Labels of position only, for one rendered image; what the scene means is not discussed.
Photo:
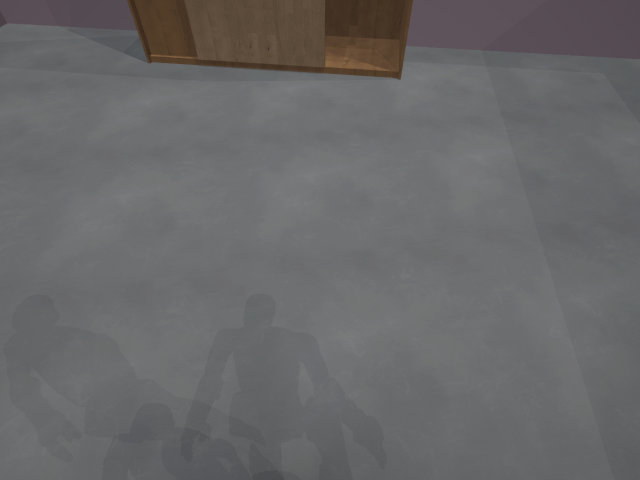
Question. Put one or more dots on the wardrobe door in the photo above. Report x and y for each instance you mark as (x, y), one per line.
(282, 32)
(166, 26)

